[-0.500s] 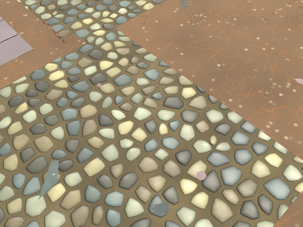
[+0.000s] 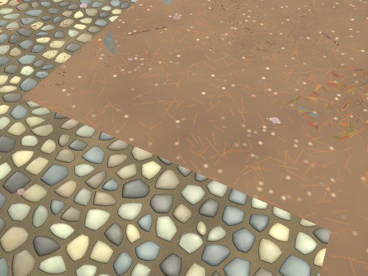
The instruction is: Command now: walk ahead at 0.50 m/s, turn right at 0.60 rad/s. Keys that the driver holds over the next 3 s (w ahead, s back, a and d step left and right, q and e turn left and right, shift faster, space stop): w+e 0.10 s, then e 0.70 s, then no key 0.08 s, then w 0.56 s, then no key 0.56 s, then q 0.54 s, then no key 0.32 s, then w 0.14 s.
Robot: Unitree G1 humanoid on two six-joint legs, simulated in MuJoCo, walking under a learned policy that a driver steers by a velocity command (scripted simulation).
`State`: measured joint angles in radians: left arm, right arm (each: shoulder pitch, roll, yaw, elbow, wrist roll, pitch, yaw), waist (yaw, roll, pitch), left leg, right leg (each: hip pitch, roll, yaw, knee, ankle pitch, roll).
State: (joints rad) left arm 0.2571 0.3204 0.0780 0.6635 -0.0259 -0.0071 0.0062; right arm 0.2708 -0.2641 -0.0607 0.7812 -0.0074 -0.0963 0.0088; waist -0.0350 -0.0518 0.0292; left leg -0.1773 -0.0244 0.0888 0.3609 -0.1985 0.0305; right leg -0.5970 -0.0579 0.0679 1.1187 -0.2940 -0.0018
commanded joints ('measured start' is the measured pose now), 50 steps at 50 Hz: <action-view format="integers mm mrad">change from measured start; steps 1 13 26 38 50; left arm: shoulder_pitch -33 57 -101 -52 -135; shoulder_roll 27 129 155 70 26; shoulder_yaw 5 63 44 20 -5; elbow -88 -85 -120 -114 -106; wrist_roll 4 20 24 9 14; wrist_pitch -9 -15 4 53 32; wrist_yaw -6 -57 13 25 -3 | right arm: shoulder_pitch -34 -46 -73 -86 -71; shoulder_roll -151 -236 -137 -216 -189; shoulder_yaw -38 -58 -8 -42 -36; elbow -45 -21 -92 -126 -107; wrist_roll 2 55 -11 -13 15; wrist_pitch -17 45 83 62 91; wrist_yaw -5 -37 -45 -24 -34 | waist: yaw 9 139 6 36 -23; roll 133 131 -20 70 283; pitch -2 -126 -190 -174 -62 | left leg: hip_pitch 99 137 -341 51 23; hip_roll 294 230 52 229 247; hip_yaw -193 104 -170 -340 -307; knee -206 307 639 -7 -134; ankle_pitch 200 799 -132 166 -196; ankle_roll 162 23 -129 15 157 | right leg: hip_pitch -145 390 313 229 156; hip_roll -57 120 -80 87 82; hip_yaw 39 -149 263 315 -66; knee -84 -612 -767 -458 -359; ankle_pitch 101 291 521 -33 -151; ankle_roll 12 -117 -269 -93 57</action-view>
